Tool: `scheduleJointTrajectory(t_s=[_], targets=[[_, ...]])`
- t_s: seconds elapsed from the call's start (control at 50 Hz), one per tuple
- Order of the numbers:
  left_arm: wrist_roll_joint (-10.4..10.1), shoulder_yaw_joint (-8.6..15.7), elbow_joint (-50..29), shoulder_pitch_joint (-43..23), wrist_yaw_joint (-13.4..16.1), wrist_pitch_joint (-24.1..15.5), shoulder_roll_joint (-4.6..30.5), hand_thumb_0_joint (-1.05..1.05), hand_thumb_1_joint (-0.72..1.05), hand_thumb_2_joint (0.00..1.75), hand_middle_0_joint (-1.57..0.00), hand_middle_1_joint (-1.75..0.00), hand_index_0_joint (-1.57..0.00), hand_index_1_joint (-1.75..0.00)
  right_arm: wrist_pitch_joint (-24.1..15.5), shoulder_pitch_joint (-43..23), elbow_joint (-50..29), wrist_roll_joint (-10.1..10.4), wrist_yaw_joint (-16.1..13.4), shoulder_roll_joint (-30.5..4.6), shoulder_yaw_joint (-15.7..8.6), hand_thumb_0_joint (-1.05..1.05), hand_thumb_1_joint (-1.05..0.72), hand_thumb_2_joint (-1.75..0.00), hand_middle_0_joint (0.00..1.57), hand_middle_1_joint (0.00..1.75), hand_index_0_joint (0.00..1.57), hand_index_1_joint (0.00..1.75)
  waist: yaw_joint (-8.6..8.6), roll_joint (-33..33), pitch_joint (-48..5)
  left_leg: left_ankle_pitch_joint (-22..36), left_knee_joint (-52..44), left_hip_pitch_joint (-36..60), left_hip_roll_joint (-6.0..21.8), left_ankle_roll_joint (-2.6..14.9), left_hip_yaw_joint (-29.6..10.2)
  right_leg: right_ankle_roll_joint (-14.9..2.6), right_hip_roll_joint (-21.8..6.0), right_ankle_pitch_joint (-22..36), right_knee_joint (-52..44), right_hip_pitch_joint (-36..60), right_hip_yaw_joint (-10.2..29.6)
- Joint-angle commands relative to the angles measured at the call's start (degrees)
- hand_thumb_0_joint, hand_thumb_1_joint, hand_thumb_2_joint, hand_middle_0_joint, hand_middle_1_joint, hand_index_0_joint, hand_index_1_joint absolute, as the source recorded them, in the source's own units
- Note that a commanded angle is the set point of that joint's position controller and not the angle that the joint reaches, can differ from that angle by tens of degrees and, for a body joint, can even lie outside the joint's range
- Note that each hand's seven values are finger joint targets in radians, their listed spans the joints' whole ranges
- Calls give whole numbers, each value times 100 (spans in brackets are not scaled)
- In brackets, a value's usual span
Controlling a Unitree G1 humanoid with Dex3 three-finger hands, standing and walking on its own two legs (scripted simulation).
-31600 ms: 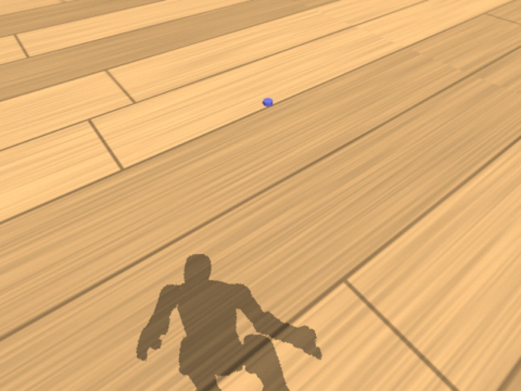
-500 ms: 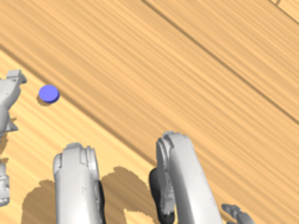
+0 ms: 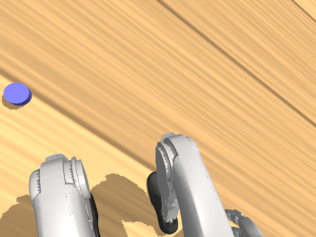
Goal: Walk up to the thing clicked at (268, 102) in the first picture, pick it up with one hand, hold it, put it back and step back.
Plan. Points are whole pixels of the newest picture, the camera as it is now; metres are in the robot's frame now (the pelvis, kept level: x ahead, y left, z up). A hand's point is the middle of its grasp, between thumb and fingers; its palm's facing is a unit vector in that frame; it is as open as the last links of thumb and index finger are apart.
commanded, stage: rise first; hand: left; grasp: from above
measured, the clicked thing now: (18, 94) +0.52 +0.32 -0.32
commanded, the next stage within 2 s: none
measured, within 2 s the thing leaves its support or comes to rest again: neither
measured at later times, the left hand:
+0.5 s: hand out of the picture +0.47 +0.34 -0.19, palm faces -0.44 -0.10 -0.89, open 14.2 cm
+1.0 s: hand out of the picture +0.47 +0.34 -0.20, palm faces -0.44 -0.11 -0.89, open 14.2 cm
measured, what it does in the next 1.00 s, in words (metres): stands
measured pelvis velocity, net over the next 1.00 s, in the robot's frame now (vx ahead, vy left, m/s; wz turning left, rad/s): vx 0.00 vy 0.00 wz -0.05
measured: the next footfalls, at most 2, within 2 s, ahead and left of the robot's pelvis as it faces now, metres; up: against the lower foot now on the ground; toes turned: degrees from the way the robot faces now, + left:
none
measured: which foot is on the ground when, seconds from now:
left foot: down 0.00-1.00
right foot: down 0.00-1.00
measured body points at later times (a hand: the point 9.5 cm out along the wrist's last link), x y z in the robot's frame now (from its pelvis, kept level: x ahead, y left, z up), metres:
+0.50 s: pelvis +0.00 +0.00 -0.01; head +0.26 +0.10 +0.35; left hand +0.49 +0.34 -0.14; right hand +0.05 -0.27 -0.10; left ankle +0.07 +0.13 -0.29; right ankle +0.09 -0.12 -0.29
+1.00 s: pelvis +0.00 +0.00 -0.01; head +0.26 +0.11 +0.34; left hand +0.49 +0.35 -0.15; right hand +0.04 -0.26 -0.09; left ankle +0.07 +0.13 -0.29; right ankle +0.09 -0.12 -0.29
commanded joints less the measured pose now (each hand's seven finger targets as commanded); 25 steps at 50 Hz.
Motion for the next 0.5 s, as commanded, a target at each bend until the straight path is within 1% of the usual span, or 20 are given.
scheduleJointTrajectory(t_s=[0.0,0.04,0.08,0.1,0.12,0.14,0.16,0.18,0.22,0.24,0.26,0.28,0.3,0.32,0.34,0.36,0.42,0.44,0.46,0.48], targets=[[-134,116,-796,-1714,161,30,1582,0,-57,102,-6,-102,-6,-102,-17,1220,-49,4,-45,-1536,-388,0,-90,-90,20,30,20,30,-1,2037,-3817,1030,-1324,3020,-78,114,439,-306,171,1383,-1326,1678,-381],[-99,164,-816,-1672,157,21,1695,0,-57,102,-6,-103,-6,-102,-5,1239,-70,-1,-29,-1549,-349,0,-91,-90,20,30,20,30,6,2083,-3846,1145,-1273,3033,-73,107,426,-304,180,1485,-1287,1770,-396],[-127,135,-812,-1692,159,4,1664,0,-56,101,-6,-103,-6,-103,-2,1247,-73,-4,-20,-1553,-334,0,-90,-90,20,30,20,30,-25,2014,-3919,1216,-1209,2998,-72,118,424,-293,198,1567,-1265,1815,-404],[-141,182,-822,-1678,177,0,1698,0,-55,100,-5,-104,-6,-103,5,1255,-71,-17,-20,-1560,-320,0,-90,-90,20,30,20,30,-6,2050,-3954,1267,-1181,3054,-71,121,431,-283,201,1607,-1278,1844,-396],[-155,199,-793,-1699,184,5,1733,0,-55,100,-5,-103,-6,-102,-9,1256,-77,-7,-13,-1576,-307,0,-90,-90,20,30,20,30,-49,2067,-3875,1284,-1180,3041,-64,116,407,-281,191,1615,-1238,1780,-413],[-126,178,-807,-1720,176,-4,1751,0,-56,100,-5,-104,-6,-103,-1,1251,-80,-14,-10,-1588,-300,0,-90,-90,20,30,20,30,-36,2136,-3893,1283,-1190,3082,-55,103,386,-298,206,1608,-1216,1729,-429],[-110,166,-761,-1711,175,-2,1738,0,-56,100,-5,-103,-6,-102,-4,1263,-86,-30,-7,-1598,-290,0,-90,-90,20,30,20,30,-89,2105,-3845,1273,-1153,3057,-56,116,385,-286,204,1612,-1224,1720,-439],[-114,184,-812,-1748,195,-14,1777,0,-55,100,-5,-103,-6,-102,-2,1259,-100,-37,-6,-1604,-274,0,-90,-90,20,30,20,30,-86,2149,-3845,1269,-1141,3048,-51,116,397,-279,204,1618,-1242,1764,-430],[-130,178,-721,-1732,201,-22,1791,0,-55,100,-6,-103,-6,-102,-11,1263,-101,-29,2,-1613,-253,0,-90,-90,20,30,20,30,-95,2090,-3672,1089,-1194,2903,-64,111,367,-295,197,1472,-1222,1678,-453],[-89,151,-781,-1727,188,-23,1800,0,-56,101,-5,-103,-6,-102,3,1233,-113,-45,5,-1610,-238,0,-90,-90,20,30,20,30,-79,2190,-3794,1171,-1142,2995,-50,110,384,-290,224,1546,-1240,1750,-449],[-94,210,-809,-1792,210,-27,1894,0,-55,100,-6,-103,-6,-102,-4,1253,-129,-46,10,-1636,-224,0,-90,-90,20,30,20,30,-99,2201,-3849,1227,-1110,3013,-53,115,380,-283,217,1590,-1216,1769,-453],[-105,265,-863,-1788,238,-27,1921,0,-61,107,-6,-99,-4,-101,-1,1268,-131,-63,8,-1639,-207,0,-90,-90,20,30,20,30,-81,2255,-3926,1285,-1120,3058,-57,110,372,-278,212,1636,-1195,1820,-466],[-88,188,-731,-1656,232,6,1807,0,-57,102,-6,-102,-6,-102,-13,1273,-131,-62,17,-1637,-220,0,-90,-90,20,30,20,30,-119,2215,-3861,1350,-1110,3113,-50,106,351,-280,210,1682,-1169,1774,-483],[-85,226,-809,-1775,246,5,1895,0,-56,101,-6,-102,-6,-102,-10,1256,-137,-55,23,-1651,-217,0,-90,-90,20,30,20,30,-109,2251,-3879,1292,-1120,3080,-48,109,349,-280,212,1641,-1189,1743,-481],[-71,176,-760,-1770,251,4,1880,0,-58,102,-6,-102,-6,-102,-6,1246,-128,-47,26,-1637,-195,0,-90,-90,20,30,20,30,-114,2293,-3795,1260,-1126,3010,-50,101,350,-295,223,1620,-1170,1741,-477],[-98,258,-808,-1803,272,9,1923,0,-56,101,-6,-102,-6,-102,-1,1244,-144,-60,22,-1665,-191,0,-90,-90,20,30,20,30,-114,2294,-3829,1280,-1137,3091,-47,99,327,-290,213,1625,-1156,1688,-503],[-65,120,-674,-1748,234,43,1820,0,-57,102,-6,-102,-6,-102,-19,1185,-159,-41,31,-1672,-198,0,-90,-90,20,30,20,30,-143,2422,-3725,1283,-1178,3263,-33,69,242,-325,206,1576,-1084,1431,-531],[-52,141,-746,-1834,239,45,1889,0,-57,101,-6,-102,-6,-102,-12,1232,-164,-42,41,-1689,-175,0,-90,-90,20,30,20,30,-171,2452,-3752,1352,-1165,3265,-35,66,256,-317,213,1634,-1103,1528,-533],[-77,145,-697,-1850,254,43,1845,0,-57,102,-6,-101,-6,-102,-5,1240,-164,-52,37,-1703,-169,0,-90,-90,20,30,20,30,-206,2383,-3751,1328,-1144,3202,-40,68,252,-306,209,1645,-1089,1536,-543],[-93,123,-604,-1799,248,50,1843,0,-56,101,-6,-101,-6,-101,-21,1238,-174,-46,52,-1702,-159,0,-90,-90,20,30,20,30,-225,2372,-3589,1331,-1157,3133,-41,65,241,-308,195,1654,-1065,1513,-543]])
